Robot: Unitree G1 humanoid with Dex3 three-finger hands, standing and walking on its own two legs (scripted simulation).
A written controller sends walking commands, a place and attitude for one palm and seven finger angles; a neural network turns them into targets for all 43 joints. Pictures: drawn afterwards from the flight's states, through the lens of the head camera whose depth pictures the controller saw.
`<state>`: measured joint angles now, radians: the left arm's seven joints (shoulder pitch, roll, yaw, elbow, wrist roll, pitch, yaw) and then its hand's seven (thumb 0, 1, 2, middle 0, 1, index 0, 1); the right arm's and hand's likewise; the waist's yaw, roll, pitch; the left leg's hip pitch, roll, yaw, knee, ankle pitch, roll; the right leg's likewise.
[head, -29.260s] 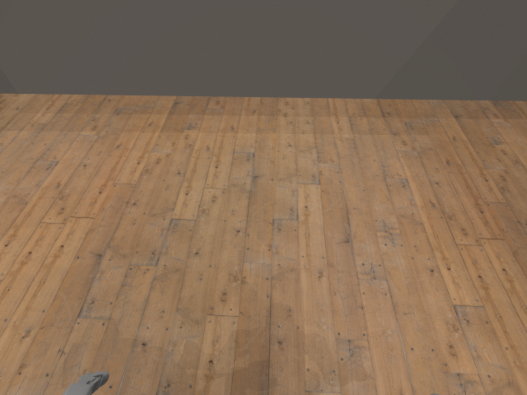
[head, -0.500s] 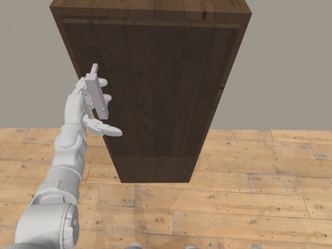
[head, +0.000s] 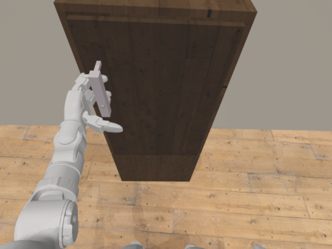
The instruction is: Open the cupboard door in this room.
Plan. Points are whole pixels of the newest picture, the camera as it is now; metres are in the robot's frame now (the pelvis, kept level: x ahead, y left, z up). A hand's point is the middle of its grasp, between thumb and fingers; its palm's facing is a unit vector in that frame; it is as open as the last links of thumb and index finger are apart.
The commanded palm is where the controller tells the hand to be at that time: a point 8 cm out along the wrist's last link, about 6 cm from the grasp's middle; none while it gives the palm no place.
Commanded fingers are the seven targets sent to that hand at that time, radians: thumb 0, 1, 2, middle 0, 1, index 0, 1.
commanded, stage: close the thumb around the handle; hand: left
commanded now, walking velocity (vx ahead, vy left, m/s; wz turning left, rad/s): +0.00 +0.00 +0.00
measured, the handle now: (102, 90) +0.49 +0.16 +0.08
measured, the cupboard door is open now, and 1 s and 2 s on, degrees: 0 7 43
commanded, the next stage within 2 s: pull the door open along its arc in 0.60 s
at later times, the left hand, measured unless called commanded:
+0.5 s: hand (105, 106) +0.44 +0.15 +0.08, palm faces -0.04 -1.00 +0.00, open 6.1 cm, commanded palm +0.41 +0.21 +0.09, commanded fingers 0.00 0.90 0.90 -0.40 -1.35 -0.40 -1.35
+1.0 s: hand (108, 119) +0.40 +0.13 +0.08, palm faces -0.01 -1.00 +0.01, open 6.0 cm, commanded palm +0.34 +0.19 +0.09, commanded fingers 0.00 0.90 0.90 -0.40 -1.35 -0.40 -1.35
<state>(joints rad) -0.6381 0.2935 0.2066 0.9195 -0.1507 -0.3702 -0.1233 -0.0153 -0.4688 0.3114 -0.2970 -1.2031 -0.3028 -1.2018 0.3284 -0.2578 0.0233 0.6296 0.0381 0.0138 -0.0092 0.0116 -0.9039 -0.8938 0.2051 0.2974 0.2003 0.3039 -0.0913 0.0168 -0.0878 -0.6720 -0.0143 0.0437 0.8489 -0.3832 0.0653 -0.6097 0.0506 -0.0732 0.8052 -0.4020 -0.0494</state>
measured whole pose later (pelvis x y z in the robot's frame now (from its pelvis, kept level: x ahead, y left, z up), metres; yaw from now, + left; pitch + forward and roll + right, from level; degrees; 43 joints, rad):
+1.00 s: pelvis +0.01 +0.00 +0.01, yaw -2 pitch +10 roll -1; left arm -0.34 0.21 0.17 0.62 -0.19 -0.32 -0.09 -0.01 0.71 0.75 -0.34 -1.35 -0.33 -1.35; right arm 0.36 -0.25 0.01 0.59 0.04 0.02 0.02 0.01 -0.90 -0.89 0.20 0.30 0.20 0.30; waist -0.07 0.03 -0.12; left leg -0.59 0.00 0.08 0.81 -0.39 0.06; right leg -0.55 0.06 -0.04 0.78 -0.40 -0.05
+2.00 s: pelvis +0.02 -0.08 +0.00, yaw +0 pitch +6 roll +3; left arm 0.52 -0.06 -0.24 -0.29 0.02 -0.12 0.45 0.02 0.60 0.77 -0.33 -1.29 -0.37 -1.32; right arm 0.20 -0.23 0.01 0.48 -0.04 0.02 0.02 0.02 -0.90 -0.89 0.20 0.30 0.20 0.30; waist 0.00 0.05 -0.13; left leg -0.51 -0.03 -0.10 0.83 -0.40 0.00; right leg -0.47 0.10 -0.09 0.83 -0.47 -0.15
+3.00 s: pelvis +0.01 -0.10 -0.01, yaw +1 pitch +7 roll +3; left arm 0.58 0.15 -0.05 -0.26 -0.21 -0.33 -0.11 -0.02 -0.50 0.30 -0.20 -0.37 -0.12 -0.37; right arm 0.21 -0.25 0.02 0.48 0.03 -0.04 -0.03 0.02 -0.90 -0.89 0.20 0.30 0.20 0.30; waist -0.01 0.06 -0.11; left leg -0.56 -0.01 -0.10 0.86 -0.43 0.02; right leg -0.53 0.11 -0.11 0.87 -0.49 -0.09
